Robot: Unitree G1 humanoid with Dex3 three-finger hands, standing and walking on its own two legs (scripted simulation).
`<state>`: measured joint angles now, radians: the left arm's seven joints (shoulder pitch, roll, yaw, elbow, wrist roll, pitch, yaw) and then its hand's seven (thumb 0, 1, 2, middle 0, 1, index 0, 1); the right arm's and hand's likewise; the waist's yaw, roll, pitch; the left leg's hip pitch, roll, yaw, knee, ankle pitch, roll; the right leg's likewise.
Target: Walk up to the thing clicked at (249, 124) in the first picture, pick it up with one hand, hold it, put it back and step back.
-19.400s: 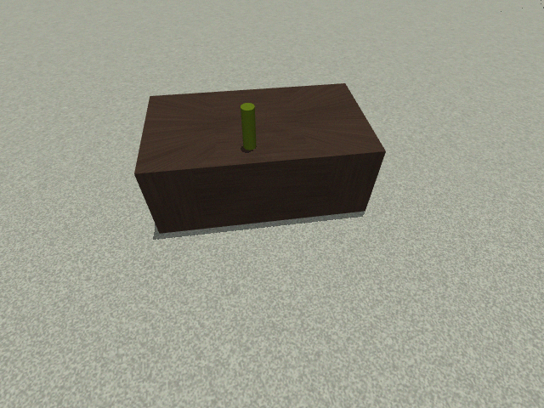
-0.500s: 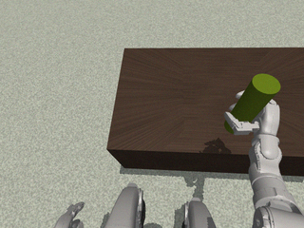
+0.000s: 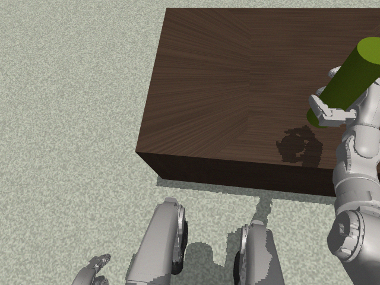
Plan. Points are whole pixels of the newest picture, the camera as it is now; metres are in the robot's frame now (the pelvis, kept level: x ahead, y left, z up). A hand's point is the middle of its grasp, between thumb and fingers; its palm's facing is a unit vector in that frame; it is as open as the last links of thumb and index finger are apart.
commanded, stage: crouch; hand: right
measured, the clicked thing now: (342, 90) +0.51 -0.20 +0.04
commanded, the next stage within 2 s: lower in 0.26 s
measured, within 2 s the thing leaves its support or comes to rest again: neither
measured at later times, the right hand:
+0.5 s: hand (322, 102) +0.53 -0.20 -0.03, palm faces +0.18 +0.98 -0.02, open 8.3 cm
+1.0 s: hand (310, 114) +0.53 -0.20 -0.10, palm faces +0.17 +0.98 -0.04, open 8.3 cm
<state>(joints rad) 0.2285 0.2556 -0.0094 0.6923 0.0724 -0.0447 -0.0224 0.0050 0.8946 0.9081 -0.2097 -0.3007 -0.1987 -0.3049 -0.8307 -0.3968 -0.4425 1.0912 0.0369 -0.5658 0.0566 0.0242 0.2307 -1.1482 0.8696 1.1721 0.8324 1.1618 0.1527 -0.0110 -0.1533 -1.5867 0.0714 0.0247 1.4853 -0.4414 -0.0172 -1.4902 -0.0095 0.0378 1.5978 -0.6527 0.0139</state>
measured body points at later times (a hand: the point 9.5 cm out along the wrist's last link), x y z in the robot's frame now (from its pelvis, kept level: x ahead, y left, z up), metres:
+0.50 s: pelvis +0.00 +0.00 -0.04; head +0.21 -0.02 +0.36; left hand +0.05 +0.28 -0.16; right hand +0.51 -0.25 -0.03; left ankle +0.11 +0.14 -0.54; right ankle +0.04 -0.12 -0.54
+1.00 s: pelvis -0.01 +0.00 -0.10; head +0.22 -0.02 +0.29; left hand +0.05 +0.28 -0.22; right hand +0.52 -0.25 -0.09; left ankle +0.11 +0.14 -0.54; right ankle +0.04 -0.12 -0.54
